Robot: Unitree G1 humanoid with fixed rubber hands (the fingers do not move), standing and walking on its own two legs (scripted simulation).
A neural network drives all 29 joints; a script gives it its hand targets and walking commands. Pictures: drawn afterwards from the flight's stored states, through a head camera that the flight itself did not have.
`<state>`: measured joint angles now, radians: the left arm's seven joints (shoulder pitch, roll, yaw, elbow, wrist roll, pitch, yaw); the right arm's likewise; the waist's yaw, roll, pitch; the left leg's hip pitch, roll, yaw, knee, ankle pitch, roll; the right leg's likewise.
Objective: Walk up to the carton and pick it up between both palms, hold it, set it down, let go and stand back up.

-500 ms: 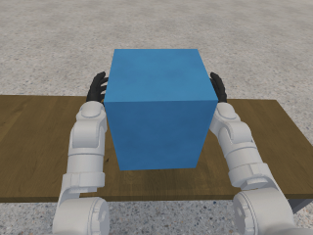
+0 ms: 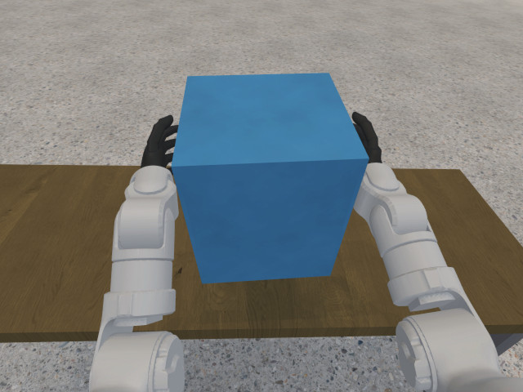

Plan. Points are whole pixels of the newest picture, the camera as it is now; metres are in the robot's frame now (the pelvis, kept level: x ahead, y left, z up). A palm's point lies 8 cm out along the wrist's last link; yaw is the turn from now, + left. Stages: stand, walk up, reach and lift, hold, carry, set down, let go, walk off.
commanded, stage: hold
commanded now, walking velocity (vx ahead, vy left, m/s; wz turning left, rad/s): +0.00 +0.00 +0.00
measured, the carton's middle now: (263, 182) +0.38 -0.01 +0.16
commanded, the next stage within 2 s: none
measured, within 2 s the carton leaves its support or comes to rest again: neither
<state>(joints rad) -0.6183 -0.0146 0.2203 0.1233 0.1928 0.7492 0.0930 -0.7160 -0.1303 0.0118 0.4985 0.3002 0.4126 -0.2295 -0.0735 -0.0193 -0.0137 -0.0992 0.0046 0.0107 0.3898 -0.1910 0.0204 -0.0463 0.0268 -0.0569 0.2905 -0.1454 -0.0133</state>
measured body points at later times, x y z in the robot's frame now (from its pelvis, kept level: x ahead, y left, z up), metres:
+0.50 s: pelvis -0.01 +0.00 +0.00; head -0.06 +0.02 +0.45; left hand +0.37 +0.16 +0.22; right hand +0.38 -0.15 +0.22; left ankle +0.02 +0.10 -0.75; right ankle +0.02 -0.11 -0.75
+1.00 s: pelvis +0.00 +0.00 +0.00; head -0.05 +0.02 +0.45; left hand +0.37 +0.16 +0.21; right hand +0.38 -0.15 +0.22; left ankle +0.02 +0.10 -0.75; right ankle +0.02 -0.11 -0.75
